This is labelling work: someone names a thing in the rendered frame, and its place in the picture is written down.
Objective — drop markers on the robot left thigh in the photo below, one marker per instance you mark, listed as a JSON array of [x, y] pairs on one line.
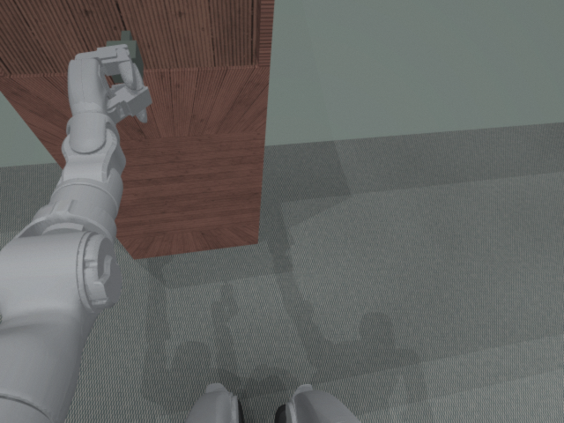
[[214, 407]]

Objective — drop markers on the right robot shin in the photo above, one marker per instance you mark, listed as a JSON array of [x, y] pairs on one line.
[[302, 388]]

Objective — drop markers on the left robot upper arm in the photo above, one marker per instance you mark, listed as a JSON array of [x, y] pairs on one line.
[[52, 288]]

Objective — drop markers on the handle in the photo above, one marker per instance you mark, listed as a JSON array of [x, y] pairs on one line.
[[136, 58]]

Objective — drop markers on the drawer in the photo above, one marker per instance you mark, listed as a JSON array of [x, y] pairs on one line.
[[42, 36]]

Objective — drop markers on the cabinet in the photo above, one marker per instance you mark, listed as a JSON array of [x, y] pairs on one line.
[[193, 174]]

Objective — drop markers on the left robot forearm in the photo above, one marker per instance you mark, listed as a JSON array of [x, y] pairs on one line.
[[89, 192]]

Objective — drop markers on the robot left hand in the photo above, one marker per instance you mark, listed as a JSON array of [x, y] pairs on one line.
[[88, 89]]

